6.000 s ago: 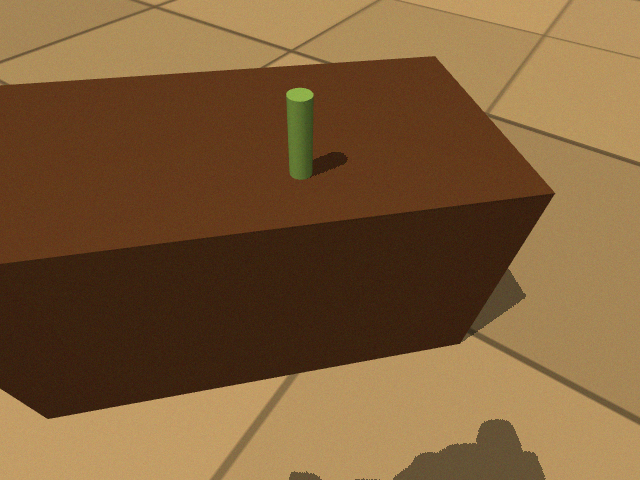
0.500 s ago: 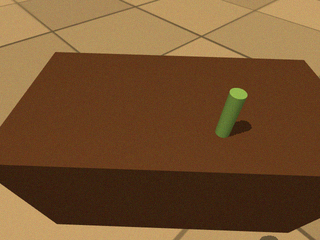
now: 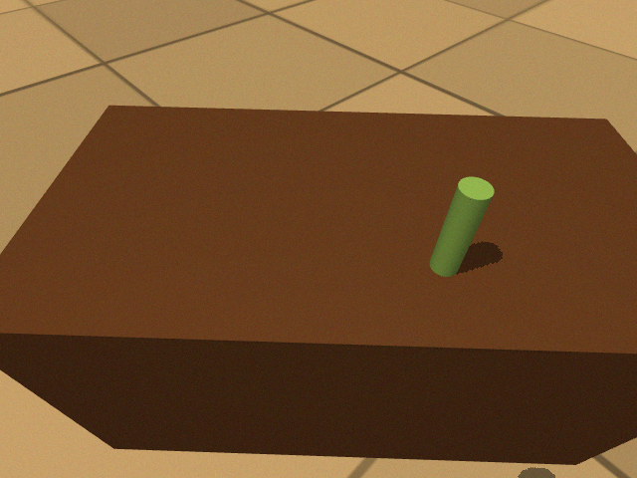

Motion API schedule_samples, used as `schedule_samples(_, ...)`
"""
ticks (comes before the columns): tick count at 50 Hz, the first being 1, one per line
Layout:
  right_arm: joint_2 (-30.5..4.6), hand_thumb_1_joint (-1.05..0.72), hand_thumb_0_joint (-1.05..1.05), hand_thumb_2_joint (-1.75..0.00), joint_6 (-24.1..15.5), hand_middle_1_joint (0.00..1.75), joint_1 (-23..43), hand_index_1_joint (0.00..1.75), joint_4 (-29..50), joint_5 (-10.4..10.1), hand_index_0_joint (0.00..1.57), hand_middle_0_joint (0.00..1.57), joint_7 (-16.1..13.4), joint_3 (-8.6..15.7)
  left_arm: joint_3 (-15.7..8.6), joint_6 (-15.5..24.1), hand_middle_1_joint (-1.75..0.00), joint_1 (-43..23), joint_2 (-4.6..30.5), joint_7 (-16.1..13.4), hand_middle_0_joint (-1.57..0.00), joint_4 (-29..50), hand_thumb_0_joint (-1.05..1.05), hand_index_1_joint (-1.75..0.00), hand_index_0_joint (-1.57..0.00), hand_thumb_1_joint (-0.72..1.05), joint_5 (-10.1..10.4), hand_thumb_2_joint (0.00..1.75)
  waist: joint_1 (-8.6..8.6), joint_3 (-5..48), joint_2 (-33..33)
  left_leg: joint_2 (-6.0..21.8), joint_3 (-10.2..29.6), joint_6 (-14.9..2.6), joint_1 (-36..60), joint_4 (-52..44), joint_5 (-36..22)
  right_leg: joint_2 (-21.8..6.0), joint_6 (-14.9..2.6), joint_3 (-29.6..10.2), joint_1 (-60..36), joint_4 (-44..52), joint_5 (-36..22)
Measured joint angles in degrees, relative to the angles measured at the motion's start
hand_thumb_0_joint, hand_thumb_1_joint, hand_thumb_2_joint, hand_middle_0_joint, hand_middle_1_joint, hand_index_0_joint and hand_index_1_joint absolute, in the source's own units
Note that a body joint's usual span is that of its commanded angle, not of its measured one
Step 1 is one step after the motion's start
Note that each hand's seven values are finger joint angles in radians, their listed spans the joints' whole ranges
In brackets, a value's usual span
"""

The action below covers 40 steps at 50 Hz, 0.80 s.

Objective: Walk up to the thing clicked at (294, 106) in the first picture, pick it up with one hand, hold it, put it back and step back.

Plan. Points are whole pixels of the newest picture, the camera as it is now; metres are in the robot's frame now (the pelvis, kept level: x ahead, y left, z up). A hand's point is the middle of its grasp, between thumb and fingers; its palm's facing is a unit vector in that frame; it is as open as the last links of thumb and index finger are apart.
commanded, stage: rise first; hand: right
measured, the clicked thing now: (458, 230) +0.49 -0.23 +0.01
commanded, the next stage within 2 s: go down in 1.72 s
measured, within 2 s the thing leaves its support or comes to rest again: neither
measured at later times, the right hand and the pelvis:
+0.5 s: hand (512, 458) +0.17 -0.24 -0.08, palm faces +0.26 +0.90 -0.35, open 16.0 cm; pelvis +0.00 +0.02 -0.01, yaw +0 degrees
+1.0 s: hand (539, 434) +0.18 -0.24 +0.01, palm faces +0.32 +0.87 -0.37, open 17.5 cm; pelvis +0.00 +0.03 -0.01, yaw -1 degrees
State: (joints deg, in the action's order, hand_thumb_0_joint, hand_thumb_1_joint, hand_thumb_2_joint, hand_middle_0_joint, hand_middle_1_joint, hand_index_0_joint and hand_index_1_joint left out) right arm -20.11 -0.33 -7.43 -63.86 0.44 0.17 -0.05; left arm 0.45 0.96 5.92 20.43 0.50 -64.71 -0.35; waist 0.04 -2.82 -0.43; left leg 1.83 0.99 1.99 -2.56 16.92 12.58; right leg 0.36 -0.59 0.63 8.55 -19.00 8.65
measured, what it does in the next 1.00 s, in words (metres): stands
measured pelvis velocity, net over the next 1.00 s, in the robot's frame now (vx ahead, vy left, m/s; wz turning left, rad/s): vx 0.00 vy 0.03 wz -0.02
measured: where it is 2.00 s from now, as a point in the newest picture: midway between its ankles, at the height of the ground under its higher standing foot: outside the picture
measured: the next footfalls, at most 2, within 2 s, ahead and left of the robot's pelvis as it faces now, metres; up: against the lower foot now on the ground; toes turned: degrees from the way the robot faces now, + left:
none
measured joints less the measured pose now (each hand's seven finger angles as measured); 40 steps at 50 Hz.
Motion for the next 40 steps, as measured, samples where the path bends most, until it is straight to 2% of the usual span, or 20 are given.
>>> schedule_samples(3,0.9,-0.87,0.01,-0.85,-1.3,0.25,0.0,0.26,5.9,-3.5,0.17,0.17,-1.4,0.3,-0.8,1.9,-0.26,0.4,-0.7,-1.3,-0.17,6.1,0.01,-0.26,-0.17,0.86,3.4,0.85,0.27,-1.2,0.3,-0.2,0.2,-0.2,-3.3,3.8,1.3,-0.2,0.03,0.2,2.9,-3.0,1.0)
schedule_samples(5,1.9,-0.8,0.01,-0.79,-3.4,0.21,2.3,0.22,8.0,-4.5,0.15,0.14,-2.2,1.8,-2.3,3.5,-0.22,-0.6,-1.8,-2.0,-0.14,9.2,0.01,-0.22,-0.14,0.8,4.5,0.79,0.42,-2.3,0.4,-0.2,0.0,-0.21,-5.2,5.7,1.9,-0.2,0.05,-0.1,4.7,-4.5,1.2)
schedule_samples(7,2.6,-0.72,0.01,-0.7,-4.3,0.17,4.7,0.17,9.3,-4.7,0.13,0.12,-3.1,3.6,-3.2,3.9,-0.18,-1.7,-2.8,-2.8,-0.12,11.5,0.01,-0.18,-0.11,0.72,4.8,0.7,0.42,-2.3,0.3,-0.3,-0.2,-0.3,-7.3,7.3,2.3,-0.2,0.16,-0.4,6.7,-5.7,1.3)
schedule_samples(10,3.2,-0.56,0.01,-0.54,-4.9,0.12,6.3,0.13,12.7,-3.9,0.1,0.1,-3.7,6.4,-4.9,4.4,-0.13,-3.1,-4.2,-3.3,-0.09,13.6,0.01,-0.13,-0.09,0.55,3.9,0.55,0.62,-1.0,0.1,-0.5,-0.2,-0.57,-9.8,8.8,2.7,-0.4,0.35,-0.4,9.0,-6.7,1.5)
schedule_samples(13,3.3,-0.39,0.01,-0.41,-4.7,0.09,3.9,0.09,18.1,-3.5,0.09,0.08,-4.0,8.0,-6.0,4.1,-0.1,-1.9,-5.2,-3.4,-0.07,16.1,0.01,-0.09,-0.08,0.39,2.9,0.4,0.63,1.0,0.1,-0.8,-0.1,-0.77,-10.0,8.4,2.7,-0.7,0.54,-0.3,9.1,-6.4,1.6)
schedule_samples(18,3.3,-0.12,0.01,-0.24,-3.5,0.06,-2.7,0.07,26.3,-3.8,0.07,0.07,-4.4,8.4,-5.7,2.7,-0.07,3.2,-5.9,-3.8,-0.05,21.0,0.01,-0.05,-0.07,0.13,3.0,0.22,0.84,3.8,0.9,-1.0,-0.2,-1.0,-8.3,7.2,3.0,-0.9,0.8,-0.3,7.7,-5.8,2.2)
schedule_samples(27,4.0,0.3,0.0,-0.09,-3.3,0.05,-8.1,0.06,38.6,-3.4,0.06,0.05,-5.0,8.9,-3.5,2.7,-0.05,7.5,-7.6,-4.9,-0.05,29.6,0.0,-0.04,-0.06,-0.3,2.5,0.08,1.62,2.4,1.9,-1.0,-0.6,-1.45,-5.8,7.2,3.8,-0.9,1.28,-0.8,4.9,-4.8,2.4)
schedule_samples(33,3.8,0.46,0.0,-0.05,-4.0,0.05,-10.7,0.06,45.6,-3.4,0.06,0.05,-4.5,10.4,-4.4,3.2,-0.05,8.1,-7.1,-4.8,-0.05,31.0,0.0,-0.04,-0.06,-0.44,2.2,0.04,1.89,2.8,2.2,-0.9,-1.0,-1.6,-4.7,7.4,4.4,-0.8,1.47,-1.1,3.6,-4.4,2.5)
schedule_samples(40,3.9,0.54,0.0,-0.03,-4.1,0.05,-14.0,0.06,52.2,-3.4,0.06,0.05,-3.5,11.4,-5.5,2.4,-0.05,8.5,-6.3,-4.3,-0.05,29.2,-0.01,-0.04,-0.06,-0.49,2.1,0.03,2.06,2.4,2.3,-1.0,-1.1,-1.77,-3.8,7.6,4.7,-0.9,1.67,-1.2,2.7,-4.4,2.6)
